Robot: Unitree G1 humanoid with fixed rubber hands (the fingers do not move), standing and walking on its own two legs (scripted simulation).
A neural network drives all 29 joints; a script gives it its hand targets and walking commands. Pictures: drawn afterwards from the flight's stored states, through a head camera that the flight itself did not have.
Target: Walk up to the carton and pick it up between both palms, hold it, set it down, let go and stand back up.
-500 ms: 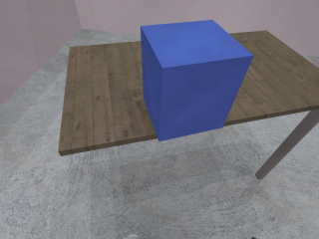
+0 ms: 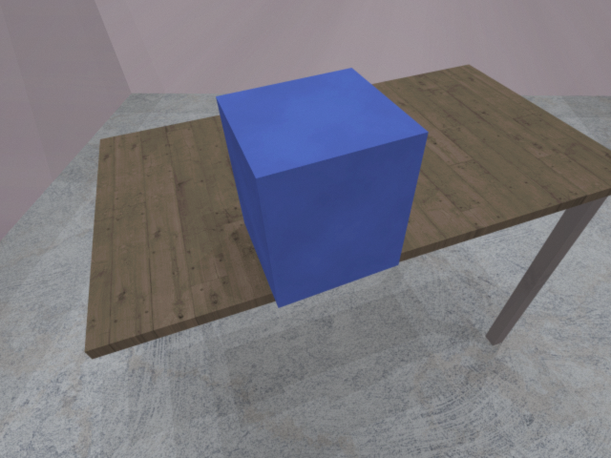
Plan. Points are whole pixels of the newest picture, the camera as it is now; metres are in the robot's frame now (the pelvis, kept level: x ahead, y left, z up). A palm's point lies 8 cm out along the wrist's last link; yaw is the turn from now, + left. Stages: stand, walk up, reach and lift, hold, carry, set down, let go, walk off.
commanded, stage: walk up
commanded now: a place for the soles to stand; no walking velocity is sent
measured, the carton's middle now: (315, 188) +0.49 +0.00 +0.11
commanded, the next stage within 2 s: none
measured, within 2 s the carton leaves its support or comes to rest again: neither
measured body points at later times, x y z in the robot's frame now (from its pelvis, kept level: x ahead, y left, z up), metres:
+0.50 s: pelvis +0.00 -0.02 +0.00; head +0.01 +0.01 +0.45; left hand +0.03 +0.25 -0.15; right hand +0.00 -0.25 -0.14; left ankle +0.07 +0.13 -0.73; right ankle -0.02 -0.12 -0.69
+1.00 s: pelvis +0.05 -0.13 -0.02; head +0.04 -0.10 +0.43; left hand -0.02 +0.09 -0.18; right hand +0.20 -0.35 -0.13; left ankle +0.08 -0.04 -0.73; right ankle +0.05 -0.21 -0.73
